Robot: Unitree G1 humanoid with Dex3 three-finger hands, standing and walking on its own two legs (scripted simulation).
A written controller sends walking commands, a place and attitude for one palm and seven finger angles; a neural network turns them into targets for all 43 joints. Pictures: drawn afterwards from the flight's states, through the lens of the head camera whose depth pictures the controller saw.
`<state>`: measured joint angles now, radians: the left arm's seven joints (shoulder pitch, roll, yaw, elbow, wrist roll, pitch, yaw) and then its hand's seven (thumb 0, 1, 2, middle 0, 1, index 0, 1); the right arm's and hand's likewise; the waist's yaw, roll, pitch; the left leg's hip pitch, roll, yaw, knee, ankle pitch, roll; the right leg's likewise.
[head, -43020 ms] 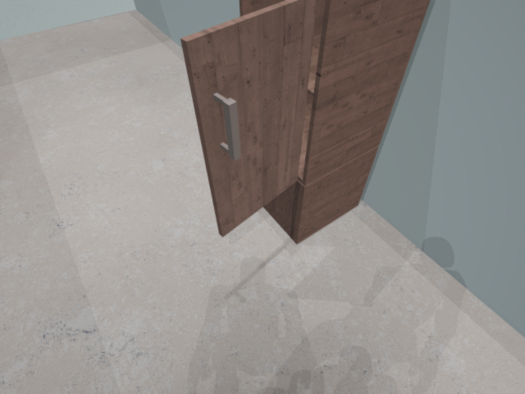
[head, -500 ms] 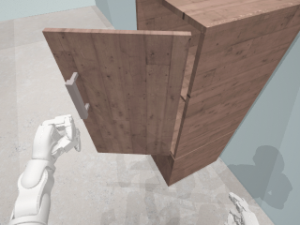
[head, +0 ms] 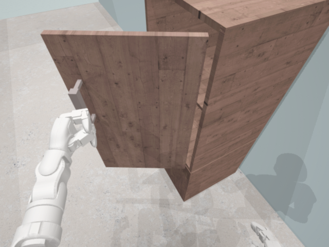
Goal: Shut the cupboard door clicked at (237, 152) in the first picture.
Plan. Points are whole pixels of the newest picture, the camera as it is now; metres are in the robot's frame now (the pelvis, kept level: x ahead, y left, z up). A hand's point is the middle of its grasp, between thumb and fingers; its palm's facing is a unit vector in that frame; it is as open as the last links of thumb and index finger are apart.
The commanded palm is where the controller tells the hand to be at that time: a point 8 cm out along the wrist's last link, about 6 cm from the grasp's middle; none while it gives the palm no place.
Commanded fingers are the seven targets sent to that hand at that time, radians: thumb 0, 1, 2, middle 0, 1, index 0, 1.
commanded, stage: bring the fist close to the handle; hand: left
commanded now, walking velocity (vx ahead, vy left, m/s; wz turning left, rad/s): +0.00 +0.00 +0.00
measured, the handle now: (84, 106) +0.45 +0.23 +0.09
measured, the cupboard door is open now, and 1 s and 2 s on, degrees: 61 53 40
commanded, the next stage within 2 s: push the door shut along its arc in 0.34 s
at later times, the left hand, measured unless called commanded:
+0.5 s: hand (92, 135) +0.35 +0.18 +0.09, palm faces +0.02 -1.00 -0.03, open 3.1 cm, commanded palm +0.33 +0.24 +0.09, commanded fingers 0.00 0.90 0.90 -1.30 -1.50 -1.30 -1.50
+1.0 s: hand (98, 114) +0.42 +0.18 +0.09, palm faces -0.13 -0.99 -0.03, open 3.2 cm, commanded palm +0.40 +0.22 +0.09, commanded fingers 0.00 0.90 0.90 -1.30 -1.50 -1.30 -1.50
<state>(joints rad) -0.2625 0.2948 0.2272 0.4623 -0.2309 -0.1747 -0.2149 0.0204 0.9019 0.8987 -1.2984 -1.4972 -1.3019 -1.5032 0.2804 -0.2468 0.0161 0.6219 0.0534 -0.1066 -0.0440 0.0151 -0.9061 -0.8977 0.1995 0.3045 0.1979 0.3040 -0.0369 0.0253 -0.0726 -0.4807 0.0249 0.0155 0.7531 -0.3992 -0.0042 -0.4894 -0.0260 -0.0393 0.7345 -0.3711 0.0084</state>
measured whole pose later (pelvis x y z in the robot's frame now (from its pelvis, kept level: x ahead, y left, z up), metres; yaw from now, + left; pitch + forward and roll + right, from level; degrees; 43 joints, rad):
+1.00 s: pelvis -0.01 +0.00 -0.01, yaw +1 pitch +10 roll -1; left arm -0.66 0.41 0.25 0.92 -0.22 -0.29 -0.38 0.02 0.90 0.90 -1.31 -1.50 -1.31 -1.50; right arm 0.33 -0.27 0.01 0.66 0.05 -0.02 -0.05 0.01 -0.91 -0.90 0.20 0.30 0.20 0.30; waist -0.08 0.02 -0.06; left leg -0.60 0.03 0.00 0.81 -0.39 -0.01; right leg -0.60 -0.02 -0.05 0.78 -0.36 0.00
